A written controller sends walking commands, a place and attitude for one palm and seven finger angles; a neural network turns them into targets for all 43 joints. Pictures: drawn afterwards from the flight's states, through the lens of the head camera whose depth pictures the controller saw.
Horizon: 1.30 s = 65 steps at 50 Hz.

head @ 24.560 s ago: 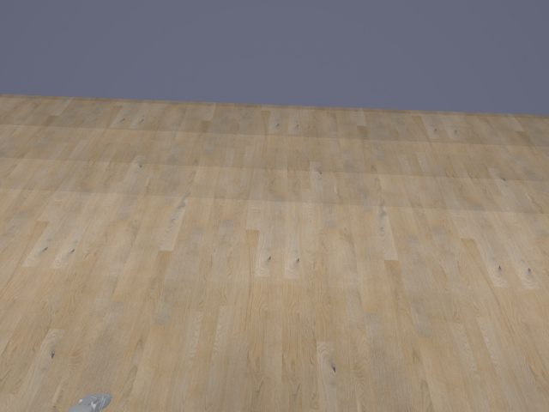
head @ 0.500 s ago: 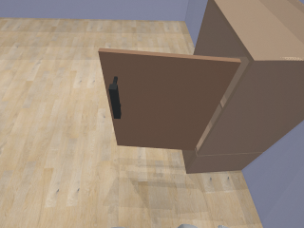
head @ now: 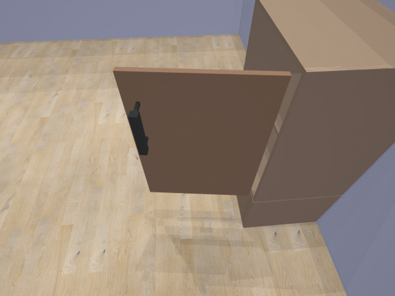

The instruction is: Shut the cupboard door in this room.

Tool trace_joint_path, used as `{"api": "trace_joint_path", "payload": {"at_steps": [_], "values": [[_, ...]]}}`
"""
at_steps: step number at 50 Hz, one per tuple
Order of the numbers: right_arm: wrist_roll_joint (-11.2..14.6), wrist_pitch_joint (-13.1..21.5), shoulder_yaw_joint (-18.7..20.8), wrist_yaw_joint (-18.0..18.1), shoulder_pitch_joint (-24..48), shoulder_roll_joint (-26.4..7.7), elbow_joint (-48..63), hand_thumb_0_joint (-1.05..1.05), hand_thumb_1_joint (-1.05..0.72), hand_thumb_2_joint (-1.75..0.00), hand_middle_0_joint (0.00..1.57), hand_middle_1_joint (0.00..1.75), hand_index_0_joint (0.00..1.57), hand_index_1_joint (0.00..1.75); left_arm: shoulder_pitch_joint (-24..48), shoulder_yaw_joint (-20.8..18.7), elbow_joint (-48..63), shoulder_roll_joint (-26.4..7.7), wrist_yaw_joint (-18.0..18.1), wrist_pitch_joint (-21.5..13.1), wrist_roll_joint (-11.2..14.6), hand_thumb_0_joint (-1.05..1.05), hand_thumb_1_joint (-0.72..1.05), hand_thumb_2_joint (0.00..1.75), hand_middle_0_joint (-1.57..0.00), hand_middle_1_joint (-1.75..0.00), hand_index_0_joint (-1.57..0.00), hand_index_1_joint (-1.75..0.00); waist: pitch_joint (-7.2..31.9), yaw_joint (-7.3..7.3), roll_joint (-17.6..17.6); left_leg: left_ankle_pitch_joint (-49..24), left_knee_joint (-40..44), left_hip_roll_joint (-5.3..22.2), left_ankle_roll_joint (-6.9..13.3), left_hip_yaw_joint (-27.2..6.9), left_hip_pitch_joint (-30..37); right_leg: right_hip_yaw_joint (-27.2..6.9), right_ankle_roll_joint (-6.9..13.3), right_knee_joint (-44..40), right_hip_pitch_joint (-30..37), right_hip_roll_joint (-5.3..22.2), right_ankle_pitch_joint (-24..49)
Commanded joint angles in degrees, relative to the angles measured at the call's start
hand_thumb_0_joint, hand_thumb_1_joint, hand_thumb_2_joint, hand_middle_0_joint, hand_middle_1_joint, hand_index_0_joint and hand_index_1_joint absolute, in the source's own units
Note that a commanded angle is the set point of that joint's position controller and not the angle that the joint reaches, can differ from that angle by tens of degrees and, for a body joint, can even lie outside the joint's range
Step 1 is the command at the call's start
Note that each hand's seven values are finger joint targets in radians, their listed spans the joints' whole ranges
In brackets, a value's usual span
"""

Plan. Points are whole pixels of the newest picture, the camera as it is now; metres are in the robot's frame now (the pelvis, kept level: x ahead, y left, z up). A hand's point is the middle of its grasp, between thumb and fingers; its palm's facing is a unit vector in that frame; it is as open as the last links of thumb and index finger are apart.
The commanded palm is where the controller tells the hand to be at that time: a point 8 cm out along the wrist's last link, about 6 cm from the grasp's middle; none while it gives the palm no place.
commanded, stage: come to a stop and stand still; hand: left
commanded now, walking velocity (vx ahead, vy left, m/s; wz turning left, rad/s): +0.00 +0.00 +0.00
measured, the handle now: (140, 129) +0.53 +0.20 -0.02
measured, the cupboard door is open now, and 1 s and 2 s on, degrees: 83 83 83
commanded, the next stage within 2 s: look again from close up in 0.46 s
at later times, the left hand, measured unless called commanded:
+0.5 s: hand out of the picture -0.02 +0.22 -0.17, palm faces +0.04 -0.97 -0.22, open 7.4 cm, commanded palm none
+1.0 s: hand out of the picture +0.00 +0.18 -0.18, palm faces +0.02 -0.99 -0.16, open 7.3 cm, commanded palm none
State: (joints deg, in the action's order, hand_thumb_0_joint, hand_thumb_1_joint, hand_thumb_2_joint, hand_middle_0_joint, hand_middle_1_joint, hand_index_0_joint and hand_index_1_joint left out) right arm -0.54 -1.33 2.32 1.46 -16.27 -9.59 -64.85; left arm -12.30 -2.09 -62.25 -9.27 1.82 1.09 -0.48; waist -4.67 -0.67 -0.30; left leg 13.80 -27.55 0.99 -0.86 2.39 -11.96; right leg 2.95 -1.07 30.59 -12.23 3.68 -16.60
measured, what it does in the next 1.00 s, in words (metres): stands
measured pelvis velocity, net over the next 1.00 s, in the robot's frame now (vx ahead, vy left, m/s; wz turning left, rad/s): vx -0.01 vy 0.02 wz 0.01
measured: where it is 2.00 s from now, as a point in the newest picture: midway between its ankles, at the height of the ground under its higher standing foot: outside the picture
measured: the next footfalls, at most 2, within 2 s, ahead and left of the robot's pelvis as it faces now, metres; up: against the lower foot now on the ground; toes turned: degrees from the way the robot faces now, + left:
none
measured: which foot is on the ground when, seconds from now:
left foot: down 0.00-1.00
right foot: down 0.00-1.00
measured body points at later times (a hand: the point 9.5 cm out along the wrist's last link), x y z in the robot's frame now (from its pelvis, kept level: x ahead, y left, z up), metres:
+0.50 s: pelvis -0.02 +0.03 +0.00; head -0.02 +0.03 +0.45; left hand -0.03 +0.27 -0.15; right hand +0.02 -0.20 -0.15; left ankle +0.01 +0.13 -0.74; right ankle +0.00 -0.12 -0.74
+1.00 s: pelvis -0.01 +0.02 +0.00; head +0.00 +0.03 +0.45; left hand +0.00 +0.24 -0.16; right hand +0.01 -0.21 -0.15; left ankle +0.01 +0.13 -0.74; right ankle +0.00 -0.12 -0.74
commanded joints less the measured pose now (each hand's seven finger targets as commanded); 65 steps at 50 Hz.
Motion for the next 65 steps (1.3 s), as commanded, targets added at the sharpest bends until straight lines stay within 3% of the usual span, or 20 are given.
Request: {"api": "trace_joint_path", "payload": {"at_steps": [1, 2, 3, 4, 5, 7, 9, 11, 13, 17, 22, 32, 35, 53, 59, 61, 65], "values": [[0.6, 2.6, -0.1, -0.3, 5.1, -7.4, 8.0, 0.0, -0.9, -0.9, 0.2, 0.3, 0.2, 0.3, -9.1, 0.3, -0.2, -6.7, 2.6, -2.2, -0.5, 0.0, 0.9, 0.9, -0.2, -0.3, -0.2, -0.3, 2.7, -2.48, 1.6, -12.3, -6.3, 6.0, 1.1, -2.2, -2.5, -6.5, 2.4, -7.8, 0.8, 5.7, 20.2], [0.2, 2.2, -0.8, -0.8, 3.7, -5.2, 9.7, 0.0, -0.9, -0.9, 0.2, 0.3, 0.2, 0.3, -6.3, 0.1, 1.9, -9.8, 2.2, -3.5, -0.8, 0.0, 0.9, 0.9, -0.2, -0.3, -0.2, -0.3, 2.8, 0.5, -1.0, -3.3, -5.9, 2.2, -0.2, -1.1, -3.8, -10.3, 4.3, -7.5, 1.1, 10.6, 32.2], [-0.3, 2.5, -0.5, -0.8, -3.2, -3.2, 8.6, 0.0, -0.9, -0.9, 0.2, 0.3, 0.2, 0.3, -4.9, -0.3, 3.6, -9.8, 1.9, -3.7, -0.9, 0.0, 0.9, 0.9, -0.2, -0.3, -0.2, -0.3, 8.5, 2.83, -1.6, -1.3, -2.6, 2.4, 0.4, -1.2, -1.9, -8.0, 5.4, -3.0, 3.6, 10.4, 31.6], [-0.3, 2.6, -0.6, -0.8, -3.7, -3.9, 8.4, 0.0, -0.9, -0.9, 0.2, 0.3, 0.2, 0.3, -4.4, 0.1, 4.4, -8.7, 1.6, -3.4, -0.6, 0.0, 0.9, 0.9, -0.2, -0.3, -0.2, -0.3, 11.7, 1.87, -0.7, -6.2, -1.2, 2.9, 0.7, -2.1, -0.1, -5.9, 4.6, -1.1, 5.0, 7.8, 25.7], [-0.2, 2.6, -0.4, -0.6, -2.4, -4.7, 8.8, 0.0, -0.9, -0.9, 0.2, 0.3, 0.2, 0.3, -3.8, 0.2, 4.9, -8.2, 1.5, -2.9, -0.6, 0.0, 0.9, 0.9, -0.2, -0.3, -0.2, -0.3, 9.9, 1.44, 1.5, -10.0, -0.4, 4.0, 1.2, -3.2, 0.1, -4.6, 3.8, -1.0, 2.8, 5.5, 16.9], [-0.3, 2.5, -0.6, -0.5, -0.7, -5.7, 10.1, 0.0, -0.9, -0.9, 0.2, 0.3, 0.2, 0.3, -3.4, 0.5, 5.6, -7.4, 1.2, -1.7, -0.9, 0.0, 0.9, 0.9, -0.2, -0.3, -0.2, -0.3, 2.7, 0.56, 4.6, -7.2, 2.9, 5.7, 2.5, -6.3, -5.0, -3.1, 2.7, -2.8, -0.5, 2.3, 2.0], [-0.4, 1.9, -0.4, -0.7, 0.7, -6.2, 11.4, 0.0, -0.9, -0.9, 0.2, 0.3, 0.2, 0.3, -4.1, 0.8, 5.9, -6.8, 0.9, -1.2, -1.0, 0.0, 0.9, 0.9, -0.2, -0.3, -0.2, -0.3, -2.6, 0.36, -0.3, 6.1, 6.0, 4.6, 2.6, -7.1, -9.5, -3.4, 2.4, -5.2, -2.9, 1.8, -5.9], [-0.7, 1.6, -0.1, -1.0, 0.7, -6.9, 12.1, 0.0, -0.9, -0.9, 0.2, 0.3, 0.2, 0.3, -4.4, 0.7, 6.6, -6.9, 0.6, -1.1, -1.1, 0.0, 0.9, 0.9, -0.2, -0.3, -0.2, -0.3, -4.1, 0.72, -1.0, 12.8, 7.7, 3.5, 2.4, -7.3, -9.9, -4.3, 2.5, -6.2, -6.1, 1.9, -10.4], [-0.8, 1.7, 0.0, -1.1, 0.2, -7.5, 12.2, 0.0, -0.9, -0.9, 0.2, 0.3, 0.2, 0.3, -5.2, 0.6, 7.3, -7.2, 0.5, -1.0, -1.2, 0.0, 0.9, 0.9, -0.2, -0.3, -0.2, -0.3, -1.6, 0.63, 2.6, 15.0, 9.9, 4.2, 2.8, -8.6, -9.9, -3.0, 2.2, -4.6, -4.5, 1.1, -8.3], [-0.8, 1.9, 0.1, -1.0, 1.1, -8.1, 12.5, 0.0, -0.9, -0.9, 0.2, 0.3, 0.2, 0.3, -7.5, 0.8, 7.3, -6.8, 0.2, -1.1, -1.2, 0.0, 0.9, 0.9, -0.2, -0.3, -0.2, -0.3, 0.3, 0.07, 3.9, 16.6, 11.8, 4.8, 3.3, -9.6, -10.1, -2.7, 2.1, -4.2, -2.5, 0.3, -5.2], [-0.5, 2.2, -0.3, -1.0, 0.3, -7.5, 11.4, 0.0, -0.9, -0.9, 0.2, 0.3, 0.2, 0.3, -8.0, 1.2, 6.8, -7.0, 0.0, -1.8, -1.1, 0.0, 0.9, 0.9, -0.2, -0.3, -0.2, -0.3, 1.0, 0.43, -0.1, 11.7, 10.0, 4.0, 3.0, -8.4, -7.4, -4.9, 2.4, -7.3, -3.3, 1.6, -4.3], [0.1, 3.0, -1.1, -0.8, -0.5, -6.5, 7.2, 0.0, -0.9, -0.9, 0.2, 0.3, 0.2, 0.3, -8.9, 1.9, 3.6, -7.0, 0.0, -2.7, -0.6, 0.0, 0.9, 0.9, -0.2, -0.3, -0.2, -0.3, 2.5, 0.61, -0.6, -1.0, 7.1, 3.7, 2.4, -5.8, -2.5, -5.4, 2.0, -9.1, -1.9, 2.6, 2.9], [0.1, 3.1, -1.4, -0.7, -0.3, -6.3, 5.9, 0.0, -0.9, -0.9, 0.2, 0.3, 0.2, 0.3, -9.0, 2.0, 2.5, -6.6, 0.1, -2.7, -0.5, 0.0, 0.9, 0.9, -0.2, -0.3, -0.2, -0.3, 2.5, 0.47, 0.6, -2.1, 7.3, 3.7, 2.2, -5.6, -2.3, -5.4, 1.9, -9.1, -1.2, 2.7, 3.4], [0.1, 3.2, -1.5, -0.3, -0.6, -4.7, 2.6, 0.0, -0.9, -0.9, 0.2, 0.3, 0.2, 0.3, -7.8, 1.7, 1.0, -5.5, 0.3, -2.6, -0.4, 0.0, 0.9, 0.9, -0.2, -0.3, -0.2, -0.3, 1.9, 0.02, 0.0, -7.0, 7.2, 3.9, 1.9, -4.8, -1.5, -4.7, 1.9, -9.8, 1.7, 2.8, 8.1], [0.0, 3.0, -1.5, -0.3, -0.6, -4.8, 2.3, 0.0, -0.9, -0.9, 0.2, 0.3, 0.2, 0.3, -7.7, 1.7, 1.0, -5.4, 0.2, -2.5, -0.4, 0.0, 0.9, 0.9, -0.2, -0.3, -0.2, -0.3, 1.5, 0.1, 0.8, -5.2, 8.1, 4.0, 1.7, -5.0, -1.3, -4.6, 1.8, -10.2, 1.4, 2.6, 6.2], [-0.2, 2.8, -1.5, -0.4, -1.6, -5.1, 1.8, 0.0, -0.9, -0.9, 0.2, 0.3, 0.2, 0.3, -8.2, 1.6, 0.5, -5.0, 0.0, -2.4, -0.6, 0.0, 0.9, 0.9, -0.2, -0.3, -0.2, -0.3, 1.9, 0.36, 0.0, 2.9, 8.7, 4.0, 1.9, -5.2, -1.3, -4.0, 2.0, -9.9, 1.2, 2.0, -0.1], [-0.6, 2.2, -0.8, -0.6, -1.8, -5.6, 2.4, 0.0, -0.9, -0.9, 0.2, 0.3, 0.2, 0.3, -9.3, 1.0, 0.9, -4.8, -0.5, -2.0, -1.1, 0.0, 0.9, 0.9, -0.2, -0.3, -0.2, -0.3, -2.8, 0.17, 1.1, 17.4, 10.5, 4.6, 3.1, -7.0, -5.4, -3.6, 2.9, -8.4, -2.8, 0.8, -10.7]]}}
